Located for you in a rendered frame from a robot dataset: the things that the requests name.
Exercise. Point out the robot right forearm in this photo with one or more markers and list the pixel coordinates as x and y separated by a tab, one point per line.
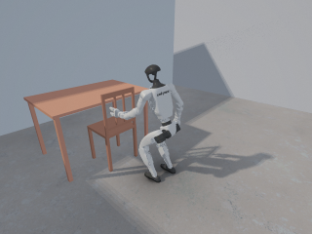
178	113

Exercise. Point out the chair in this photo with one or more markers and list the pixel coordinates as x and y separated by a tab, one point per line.
113	126

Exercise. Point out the robot left forearm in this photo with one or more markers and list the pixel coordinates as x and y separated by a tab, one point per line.
129	115

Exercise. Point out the robot left thigh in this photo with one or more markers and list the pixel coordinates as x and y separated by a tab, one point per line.
156	136

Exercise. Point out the robot left hand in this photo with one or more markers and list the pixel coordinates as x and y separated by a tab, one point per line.
116	111

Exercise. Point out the left robot upper arm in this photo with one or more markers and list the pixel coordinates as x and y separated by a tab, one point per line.
144	96

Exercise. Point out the table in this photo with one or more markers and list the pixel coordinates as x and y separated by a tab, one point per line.
64	102

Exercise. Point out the right robot upper arm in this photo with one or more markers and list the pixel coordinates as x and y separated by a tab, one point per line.
178	102

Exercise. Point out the robot left foot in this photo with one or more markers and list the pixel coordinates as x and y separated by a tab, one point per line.
156	178

